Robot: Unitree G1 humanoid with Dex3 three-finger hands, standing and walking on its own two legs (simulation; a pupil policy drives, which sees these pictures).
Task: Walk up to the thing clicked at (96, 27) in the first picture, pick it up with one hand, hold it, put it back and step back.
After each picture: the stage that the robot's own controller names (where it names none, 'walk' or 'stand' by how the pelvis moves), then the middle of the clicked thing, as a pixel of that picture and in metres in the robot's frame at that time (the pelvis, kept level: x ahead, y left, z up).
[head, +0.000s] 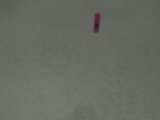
stand; (96, 23) +1.65 -0.15 -0.65
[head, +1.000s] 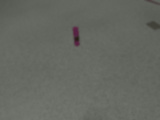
walk; (76, 36) +1.52 +0.18 -0.63
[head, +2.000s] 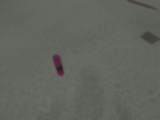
walk; (58, 65) +0.98 +0.34 -0.64
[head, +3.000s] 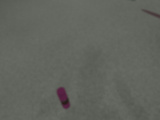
walk; (63, 98) +0.61 +0.25 -0.65
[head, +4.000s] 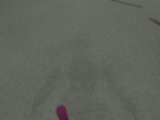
stand; (63, 116) +0.44 +0.18 -0.63
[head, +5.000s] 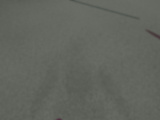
stand; out of the picture +0.39 +0.16 -0.66
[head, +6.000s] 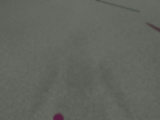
stand; out of the picture +0.40 +0.18 -0.65
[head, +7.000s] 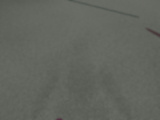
stand; out of the picture +0.40 +0.18 -0.66
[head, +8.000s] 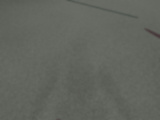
stand; out of the picture +0.39 +0.18 -0.66
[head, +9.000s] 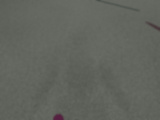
go down; out of the picture +0.40 +0.18 -0.65
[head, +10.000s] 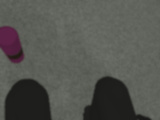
go down; (12, 48) +0.46 +0.24 -0.24
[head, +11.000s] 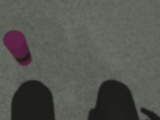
close in; (20, 51) +0.45 +0.24 -0.25
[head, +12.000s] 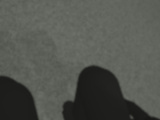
close in; out of the picture +0.43 +0.29 -0.16
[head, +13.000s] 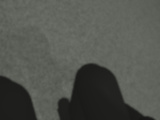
close; out of the picture +0.43 +0.29 -0.16
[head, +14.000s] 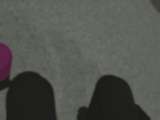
lift; out of the picture +0.32 +0.26 -0.11
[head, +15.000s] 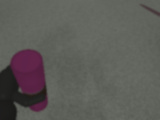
lift; (33, 86) +0.31 +0.16 +0.06
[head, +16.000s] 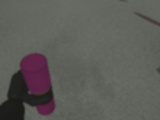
hold; (41, 88) +0.32 +0.14 +0.03
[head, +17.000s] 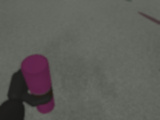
hold; (41, 88) +0.32 +0.15 +0.03
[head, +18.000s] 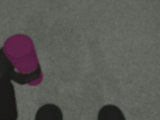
crouch; (28, 65) +0.39 +0.19 -0.04
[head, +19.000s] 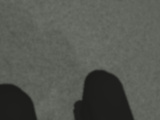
lower; out of the picture +0.46 +0.26 -0.12
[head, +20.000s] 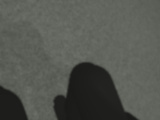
lower; out of the picture +0.45 +0.31 -0.16
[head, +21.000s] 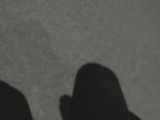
lower; out of the picture +0.43 +0.31 -0.16
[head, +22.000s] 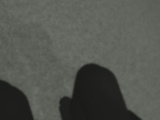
lower; out of the picture +0.43 +0.29 -0.17
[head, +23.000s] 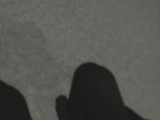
lower; out of the picture +0.43 +0.30 -0.16
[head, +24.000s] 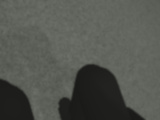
open; out of the picture +0.43 +0.29 -0.16
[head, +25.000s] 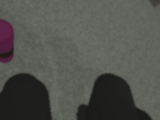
stand; (2, 45) +0.43 +0.26 -0.20
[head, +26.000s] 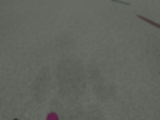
stand; out of the picture +0.39 +0.17 -0.57
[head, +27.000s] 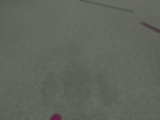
stand; out of the picture +0.41 +0.18 -0.60
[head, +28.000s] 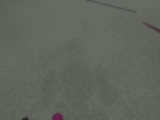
stand; out of the picture +0.41 +0.17 -0.60
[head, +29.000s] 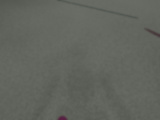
stand; out of the picture +0.43 +0.16 -0.65
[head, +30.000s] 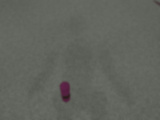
walk; (65, 92) +0.53 +0.12 -0.63
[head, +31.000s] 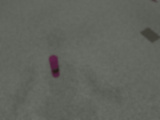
walk; (54, 67) +0.75 +0.23 -0.63
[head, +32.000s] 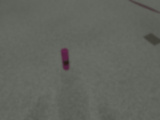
stand; (65, 59) +1.02 +0.22 -0.63
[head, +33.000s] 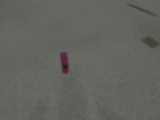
stand; (64, 63) +1.02 +0.21 -0.66
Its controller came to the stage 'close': yes
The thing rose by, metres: 0.68
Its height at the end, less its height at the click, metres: +0.00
